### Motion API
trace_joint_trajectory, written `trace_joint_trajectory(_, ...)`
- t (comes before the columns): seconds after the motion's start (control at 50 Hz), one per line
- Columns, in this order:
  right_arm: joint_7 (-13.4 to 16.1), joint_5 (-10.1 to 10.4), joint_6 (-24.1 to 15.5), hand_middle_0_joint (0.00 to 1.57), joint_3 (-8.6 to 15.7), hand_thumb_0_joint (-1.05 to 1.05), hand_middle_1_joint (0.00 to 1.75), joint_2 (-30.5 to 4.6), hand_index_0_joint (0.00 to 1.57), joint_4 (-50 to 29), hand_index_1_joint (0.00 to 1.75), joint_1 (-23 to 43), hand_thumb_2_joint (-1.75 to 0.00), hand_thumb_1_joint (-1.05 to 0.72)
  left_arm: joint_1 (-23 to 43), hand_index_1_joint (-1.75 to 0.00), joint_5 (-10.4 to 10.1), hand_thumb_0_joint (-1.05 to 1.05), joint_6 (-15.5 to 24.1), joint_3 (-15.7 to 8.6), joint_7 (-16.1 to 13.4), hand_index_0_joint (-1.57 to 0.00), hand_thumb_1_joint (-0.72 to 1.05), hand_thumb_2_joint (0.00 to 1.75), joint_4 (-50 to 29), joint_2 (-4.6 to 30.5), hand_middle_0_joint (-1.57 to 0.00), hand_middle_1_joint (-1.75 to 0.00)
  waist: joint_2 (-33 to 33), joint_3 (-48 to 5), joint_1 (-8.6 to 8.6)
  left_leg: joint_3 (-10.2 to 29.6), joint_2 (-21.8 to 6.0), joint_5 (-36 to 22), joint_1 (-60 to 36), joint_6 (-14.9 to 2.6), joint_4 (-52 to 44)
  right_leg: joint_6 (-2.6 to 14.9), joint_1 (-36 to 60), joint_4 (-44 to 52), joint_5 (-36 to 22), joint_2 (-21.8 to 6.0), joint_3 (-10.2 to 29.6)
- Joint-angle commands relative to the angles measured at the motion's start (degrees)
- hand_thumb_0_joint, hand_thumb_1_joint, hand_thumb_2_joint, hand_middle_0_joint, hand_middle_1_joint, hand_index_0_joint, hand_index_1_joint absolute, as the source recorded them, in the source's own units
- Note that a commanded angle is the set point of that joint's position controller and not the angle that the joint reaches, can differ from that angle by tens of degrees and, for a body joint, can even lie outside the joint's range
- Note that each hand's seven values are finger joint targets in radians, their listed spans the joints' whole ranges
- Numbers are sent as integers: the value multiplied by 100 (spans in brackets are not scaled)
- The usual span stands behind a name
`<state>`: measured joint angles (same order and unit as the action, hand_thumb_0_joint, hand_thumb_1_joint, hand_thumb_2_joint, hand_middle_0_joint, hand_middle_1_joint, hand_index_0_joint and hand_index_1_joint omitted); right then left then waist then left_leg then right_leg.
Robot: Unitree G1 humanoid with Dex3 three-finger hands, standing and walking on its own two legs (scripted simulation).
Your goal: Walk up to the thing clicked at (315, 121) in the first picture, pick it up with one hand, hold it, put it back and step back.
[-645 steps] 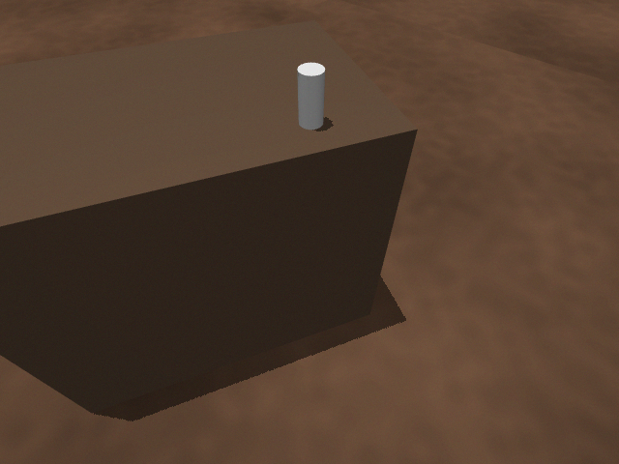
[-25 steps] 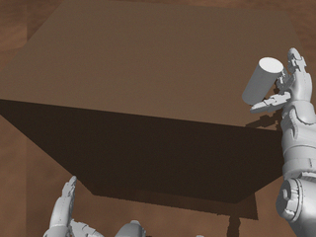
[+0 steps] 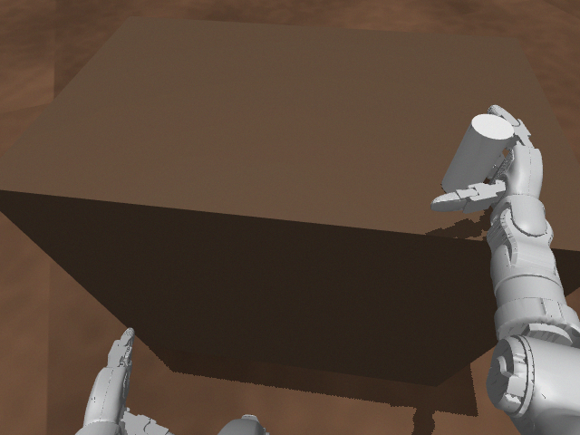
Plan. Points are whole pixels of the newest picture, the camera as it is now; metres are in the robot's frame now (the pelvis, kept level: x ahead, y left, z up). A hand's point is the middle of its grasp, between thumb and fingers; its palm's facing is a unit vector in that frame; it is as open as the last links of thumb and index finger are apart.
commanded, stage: close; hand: right
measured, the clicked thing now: (474, 159) +0.47 -0.20 +0.12
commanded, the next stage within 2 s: settle in 0.52 s
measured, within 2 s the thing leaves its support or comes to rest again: leaves its support in 0.86 s
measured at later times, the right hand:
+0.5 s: hand (466, 161) +0.47 -0.19 +0.11, palm faces +0.17 +0.99 +0.02, open 8.1 cm
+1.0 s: hand (479, 144) +0.48 -0.19 +0.14, palm faces +0.19 +0.98 +0.00, open 6.9 cm
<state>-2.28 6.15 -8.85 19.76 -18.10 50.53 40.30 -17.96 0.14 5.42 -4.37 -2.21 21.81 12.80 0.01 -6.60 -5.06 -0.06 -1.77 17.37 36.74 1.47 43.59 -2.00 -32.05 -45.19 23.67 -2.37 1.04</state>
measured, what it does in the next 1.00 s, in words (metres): stands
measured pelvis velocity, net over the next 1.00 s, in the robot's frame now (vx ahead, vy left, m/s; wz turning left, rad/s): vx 0.00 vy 0.00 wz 0.00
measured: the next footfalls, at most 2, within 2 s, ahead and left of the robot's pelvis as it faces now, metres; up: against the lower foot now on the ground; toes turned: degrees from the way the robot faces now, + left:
none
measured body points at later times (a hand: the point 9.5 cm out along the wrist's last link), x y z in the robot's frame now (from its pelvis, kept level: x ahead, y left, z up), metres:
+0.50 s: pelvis +0.00 -0.01 +0.00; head +0.06 -0.01 +0.45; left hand +0.15 +0.26 -0.05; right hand +0.46 -0.24 +0.11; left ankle +0.04 +0.14 -0.71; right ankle -0.02 -0.14 -0.71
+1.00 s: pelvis +0.00 +0.00 +0.00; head +0.05 -0.01 +0.45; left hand +0.15 +0.27 -0.05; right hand +0.46 -0.25 +0.15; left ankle +0.04 +0.14 -0.71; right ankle -0.02 -0.14 -0.71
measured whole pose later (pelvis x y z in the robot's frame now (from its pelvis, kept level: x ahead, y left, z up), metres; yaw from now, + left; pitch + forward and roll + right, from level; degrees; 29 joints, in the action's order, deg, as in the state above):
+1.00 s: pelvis +0.00 +0.00 +0.00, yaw +0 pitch +10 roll +0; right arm -1.7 5.3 -7.8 20.3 -20.9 52.0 44.4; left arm -17.6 -0.1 5.5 -4.6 -2.8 21.4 13.9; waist 0.6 -5.2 -5.6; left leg 0.0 -1.6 16.7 34.6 1.6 41.4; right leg -1.8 -30.1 -43.5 23.3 -2.5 0.9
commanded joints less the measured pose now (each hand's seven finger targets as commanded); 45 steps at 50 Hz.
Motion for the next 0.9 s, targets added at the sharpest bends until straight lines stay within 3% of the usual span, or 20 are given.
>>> trace_joint_trajectory(0.0, 46, -141, -498, 73, 149, 0, 46, -1493, 74, -1400, 46, 3074, -18, 57, 111, -5, 28, 0, 319, -594, -42, -5, -56, 6, -614, 884, -5, -5, 196, -1179, -185, 14, 111, -581, -746, -99, -516, 295, 133, 555, -698, 195, -203)
trace_joint_trajectory(0.04, 11, -139, -626, 76, -48, 0, 47, -1387, 76, -1655, 47, 3542, -19, 52, 521, -6, -2, 0, 426, -498, -83, -5, -56, 6, -1476, 893, -5, -5, -102, -2127, -322, -34, 146, -933, -1212, -48, -464, 304, 539, 447, -1015, 176, -157)
trace_joint_trajectory(0.08, 42, -119, -667, 78, 69, 0, 49, -1750, 78, -2098, 49, 4059, -22, 48, 342, -6, 0, 0, 431, -418, -106, -5, -56, 6, -1627, 894, -5, -6, 131, -3041, -256, -10, 137, -1511, -1717, -37, -327, 281, 795, 305, -1506, 225, -203)
trace_joint_trajectory(0.12, 18, -93, -464, 83, 280, 0, 55, -1846, 83, -1041, 55, 3158, -27, 47, -354, -6, -28, 0, 329, -318, -89, -5, -55, 6, -1102, 817, -5, -6, 255, -2599, -154, -69, 145, -1622, -1574, -76, -344, 247, 717, 351, -1695, 255, -179)
trace_joint_trajectory(0.18, 49, -97, -491, 94, 98, 0, 66, -1710, 94, -1562, 66, 3832, -37, 36, 39, -5, -4, 0, 369, -241, -82, -5, -55, 6, -1289, 702, -5, -5, 663, -2985, -102, -73, 134, -1806, -1548, -111, -323, 169, 1011, 356, -2066, 230, -202)
trace_joint_trajectory(0.22, 91, -122, -312, 97, 194, 0, 71, -1551, 98, -541, 71, 2899, -42, 32, -483, -5, 19, 0, 276, -252, -49, -4, -55, 6, -471, 691, -5, -5, 682, -1842, 15, -134, 173, -1309, -1117, -157, -424, 135, 473, 514, -1740, 227, -171)
trace_joint_trajectory(0.26, 66, -119, -280, 102, 152, 0, 76, -1275, 102, 70, 77, 2503, -48, 26, 260, -5, 37, 0, 309, -406, -6, -5, -55, 6, -552, 839, -5, -5, 397, -1238, -8, -158, 184, -834, -756, -140, -485, 183, 16, 561, -1170, 175, -127)
trace_joint_trajectory(0.3, 46, -177, -442, 106, 192, 0, 83, -1552, 107, -985, 83, 3169, -55, 24, 811, -5, 66, 0, 414, -467, 0, -5, -55, 5, -1193, 959, -5, -5, 465, -2104, 54, -131, 198, -795, -1080, -142, -460, 183, 331, 559, -1104, 137, -120)
trace_joint_trajectory(0.32, 35, -165, -495, 107, 1, 0, 85, -1371, 108, -1227, 85, 3298, -57, 19, 726, -5, 58, 0, 423, -326, -2, -5, -55, 5, -1286, 812, -5, -5, 386, -2313, 57, -175, 229, -917, -1284, -144, -432, 161, 519, 597, -1274, 130, -105)
trace_joint_trajectory(0.36, 57, -97, -516, 111, -16, 0, 89, -1205, 112, -817, 89, 2876, -63, 11, 674, -5, 30, 0, 421, -371, -27, -5, -55, 5, -1525, 922, -5, -5, -112, -2296, 15, -229, 263, -1067, -1535, -107, -429, 173, 484, 607, -1436, 131, -80)
trace_joint_trajectory(0.4, 73, -32, -538, 117, 273, 0, 96, -1446, 118, -609, 96, 2586, -71, -1, 235, -5, -13, 0, 373, -397, -62, -5, -56, 6, -1584, 963, -5, -5, -470, -2502, -78, -194, 236, -1468, -1850, -66, -402, 233, 389, 550, -1663, 173, -120)
trace_joint_trajectory(0.46, 101, -66, -648, 130, 588, 0, 109, -2024, 130, -1012, 109, 2833, -83, -18, -347, -5, -23, 0, 281, -503, -101, -5, -55, 5, -1333, 1030, -5, -5, -237, -2446, -130, -44, 138, -1720, -1909, -32, -429, 286, 378, 500, -1654, 257, -246)
trace_joint_trajectory(0.5, 75, -79, -640, 132, 159, 0, 109, -1401, 131, -915, 110, 2932, -84, -25, -566, -5, 4, 0, 279, -517, -94, -5, -55, 5, -1124, 924, -5, -5, 21, -1922, -356, -93, 192, -1650, -1314, -78, -419, 247, 591, 503, -1761, 206, -208)
trace_joint_trajectory(0.56, 88, -182, -659, 140, 339, 0, 123, -1653, 139, -633, 123, 2645, -100, -38, -520, -5, 11, 0, 256, -357, -4, -5, -53, 4, -736, 700, -5, -5, 408, -1210, -151, -81, 169, -1208, -774, -131, -411, 222, 246, 498, -1514, 201, -213)
trace_joint_trajectory(0.6, 79, -219, -712, 140, 417, 0, 128, -1815, 140, -969, 128, 3020, -107, -38, -207, -5, 60, 0, 275, -436, 37, -5, -52, 4, -727, 779, -5, -5, 682, -1572, -138, -80, 179, -1243, -735, -167, -303, 173, 333, 437, -1646, 167, -160)
trace_joint_trajectory(0.66, -10, -182, -654, 128, 132, 0, 131, -1396, 129, -1122, 131, 3064, -120, -42, 251, -6, 60, 0, 327, -342, 78, -6, -56, 6, -1228, 775, -6, -6, 711, -2200, -128, -158, 231, -1394, -929, -175, -274, 101, 799, 388, -2210, 111, -54)
trace_joint_trajectory(0.74, -106, -105, -630, 135, 145, 0, 141, -1694, 137, -1588, 141, 3302, -130, -51, 493, -6, 4, 0, 278, -275, 20, -6, -57, 7, -1494, 882, -6, -6, 331, -3066, 31, -164, 202, -2033, -1873, -165, -209, 102, 858, 373, -2604, 153, -105)
trace_joint_trajectory(0.76, -128, -55, -623, 137, 158, 0, 144, -1766, 139, -1755, 144, 3447, -134, -52, 431, -7, -23, 0, 264, -454, -25, -6, -58, 7, -1487, 1024, -6, -6, 379, -3221, -27, -144, 178, -2167, -2024, -163, -211, 104, 907, 408, -2610, 169, -126)
trace_joint_trajectory(0.86, 36, 42, -407, 143, 496, 0, 143, -2125, 145, -1508, 143, 3362, -127, -49, -150, -6, -50, 0, 211, -567, -153, -5, -56, 7, -1046, 1162, -6, -6, 307, -2578, -13, -161, 174, -1787, -1838, -124, -495, 176, 995, 607, -2051, 225, -177)
trace_joint_trajectory(0.88, 90, 35, -422, 142, 381, 0, 141, -2046, 144, -1691, 141, 3552, -125, -47, -193, -6, -62, 0, 203, -451, -148, -6, -56, 7, -971, 957, -6, -6, 198, -2286, -68, -151, 173, -1657, -1793, -104, -569, 217, 866, 656, -1810, 233, -193)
